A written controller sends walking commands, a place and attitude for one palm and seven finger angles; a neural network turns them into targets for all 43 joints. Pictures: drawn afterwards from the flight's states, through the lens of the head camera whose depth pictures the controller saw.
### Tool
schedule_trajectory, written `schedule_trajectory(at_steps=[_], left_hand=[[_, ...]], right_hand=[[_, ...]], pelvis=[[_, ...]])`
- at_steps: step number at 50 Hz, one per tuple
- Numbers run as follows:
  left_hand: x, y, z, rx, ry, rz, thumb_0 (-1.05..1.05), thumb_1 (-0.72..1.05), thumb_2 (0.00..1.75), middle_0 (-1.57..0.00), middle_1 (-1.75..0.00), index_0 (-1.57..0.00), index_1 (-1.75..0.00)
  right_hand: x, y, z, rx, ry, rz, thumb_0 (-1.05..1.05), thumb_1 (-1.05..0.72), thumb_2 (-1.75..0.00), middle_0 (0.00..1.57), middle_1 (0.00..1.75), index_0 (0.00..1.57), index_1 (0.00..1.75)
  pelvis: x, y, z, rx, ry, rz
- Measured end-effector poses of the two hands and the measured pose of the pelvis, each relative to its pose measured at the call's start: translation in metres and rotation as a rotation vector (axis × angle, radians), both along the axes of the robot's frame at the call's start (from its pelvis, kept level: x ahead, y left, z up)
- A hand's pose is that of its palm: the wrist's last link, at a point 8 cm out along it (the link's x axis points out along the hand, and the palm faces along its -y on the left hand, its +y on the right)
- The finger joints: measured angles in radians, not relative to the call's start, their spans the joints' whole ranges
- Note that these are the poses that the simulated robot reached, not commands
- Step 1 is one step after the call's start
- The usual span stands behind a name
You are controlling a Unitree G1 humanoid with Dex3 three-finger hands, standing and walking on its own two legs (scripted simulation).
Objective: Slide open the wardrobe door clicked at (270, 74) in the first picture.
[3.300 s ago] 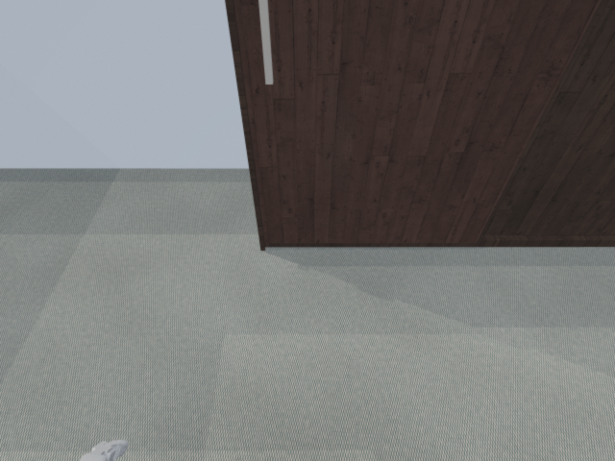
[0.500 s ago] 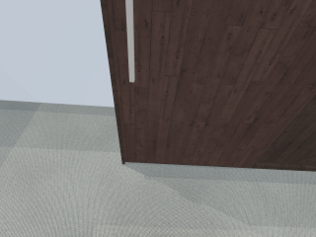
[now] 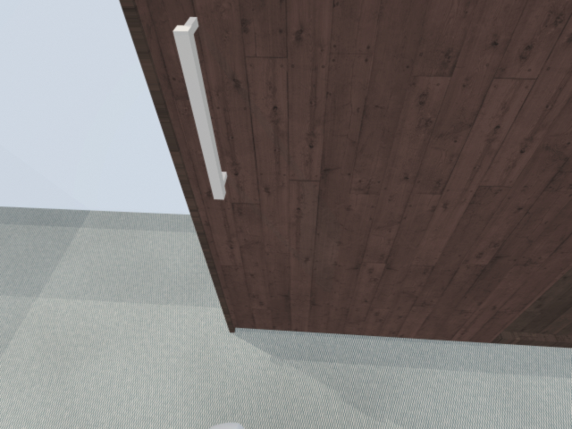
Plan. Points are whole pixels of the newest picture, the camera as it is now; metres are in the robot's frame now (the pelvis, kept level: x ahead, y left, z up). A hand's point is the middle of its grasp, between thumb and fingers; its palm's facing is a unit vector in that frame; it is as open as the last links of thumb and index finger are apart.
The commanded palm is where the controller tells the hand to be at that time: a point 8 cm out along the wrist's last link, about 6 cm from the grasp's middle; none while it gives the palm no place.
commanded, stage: come to a stop and stand still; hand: left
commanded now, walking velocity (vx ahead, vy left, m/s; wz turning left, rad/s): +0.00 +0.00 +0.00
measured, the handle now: (207, 121) +0.54 +0.16 +0.16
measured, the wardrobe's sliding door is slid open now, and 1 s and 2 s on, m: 0.00 0.00 0.00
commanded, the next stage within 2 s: look again from close up in 1.52 s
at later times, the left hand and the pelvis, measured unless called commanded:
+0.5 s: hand out of the picture +0.06 +0.22 -0.18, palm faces +0.03 -0.96 -0.27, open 7.4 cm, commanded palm none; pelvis +0.02 +0.01 -0.01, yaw -3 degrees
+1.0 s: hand out of the picture -0.03 +0.18 -0.17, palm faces +0.10 -0.97 -0.21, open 7.3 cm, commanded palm none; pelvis -0.01 +0.01 +0.00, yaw +0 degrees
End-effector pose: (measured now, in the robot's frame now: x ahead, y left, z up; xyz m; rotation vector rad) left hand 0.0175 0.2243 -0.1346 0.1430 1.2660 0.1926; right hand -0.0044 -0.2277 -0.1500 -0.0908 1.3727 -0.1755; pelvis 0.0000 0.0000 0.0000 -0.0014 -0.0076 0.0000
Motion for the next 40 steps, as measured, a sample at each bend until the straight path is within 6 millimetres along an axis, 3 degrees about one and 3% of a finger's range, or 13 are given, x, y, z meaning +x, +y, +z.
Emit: schedule_trajectory(at_steps=[4,8,11,15,20,26,30,36,40], left_hand=[[-0.009,-0.006,-0.007,-0.05,0.088,0.017,0.0,0.93,0.9,-0.2,-0.3,-0.2,-0.3],[-0.013,-0.004,-0.025,-0.099,0.169,0.052,0.0,0.92,0.9,-0.2,-0.3,-0.2,-0.3],[-0.009,0.004,-0.035,-0.107,0.207,0.068,0.01,0.92,0.9,-0.2,-0.3,-0.2,-0.3],[0.005,0.016,-0.031,-0.082,0.209,0.048,0.01,0.91,0.9,-0.2,-0.3,-0.2,-0.3],[0.025,0.035,-0.021,-0.015,0.147,0.016,0.01,0.91,0.9,-0.2,-0.3,-0.19,-0.3],[0.037,0.037,-0.007,0.067,0.043,-0.026,0.0,0.91,0.9,-0.19,-0.3,-0.19,-0.3],[0.023,0.019,0.0,0.094,0.0,-0.037,0.0,0.91,0.9,-0.19,-0.3,-0.19,-0.3],[0.0,-0.012,0.014,0.043,0.041,-0.037,0.0,0.91,0.9,-0.19,-0.3,-0.19,-0.3],[-0.007,-0.019,0.014,0.025,0.046,-0.022,0.01,0.92,0.9,-0.2,-0.3,-0.2,-0.3]], right_hand=[[0.077,0.001,0.012,-0.028,-0.137,0.046,0.01,-0.91,-0.9,0.2,0.3,0.19,0.3],[0.136,0.018,0.014,-0.057,-0.218,0.098,0.01,-0.91,-0.9,0.2,0.3,0.19,0.3],[0.16,0.034,0.017,-0.061,-0.241,0.115,0.01,-0.91,-0.9,0.2,0.3,0.19,0.3],[0.169,0.048,0.02,-0.051,-0.248,0.112,0.01,-0.91,-0.9,0.2,0.3,0.2,0.3],[0.151,0.046,0.013,-0.024,-0.23,0.073,0.0,-0.9,-0.9,0.2,0.3,0.2,0.3],[0.106,0.011,-0.002,-0.019,-0.207,0.021,0.0,-0.91,-0.9,0.21,0.3,0.2,0.3],[0.067,-0.014,-0.014,0.001,-0.147,-0.011,0.0,-0.91,-0.9,0.2,0.3,0.2,0.3],[0.008,-0.033,0.001,0.005,-0.039,-0.045,0.01,-0.91,-0.9,0.2,0.3,0.2,0.3],[-0.028,-0.035,0.004,-0.005,0.057,-0.035,0.01,-0.91,-0.9,0.2,0.3,0.19,0.3]], pelvis=[[0.022,0.007,0.001,-0.009,0.0,-0.002],[0.046,0.022,-0.009,-0.037,-0.015,-0.01],[0.056,0.029,-0.012,-0.014,-0.02,-0.015],[0.052,0.031,-0.008,-0.01,-0.019,-0.026],[0.036,0.027,-0.007,-0.011,-0.014,-0.037],[0.013,0.009,-0.013,0.004,-0.019,-0.045],[0.001,-0.007,-0.015,0.019,-0.029,-0.031],[-0.002,-0.019,0.005,0.051,-0.007,-0.043],[-0.004,-0.02,0.008,0.044,0.01,-0.024]])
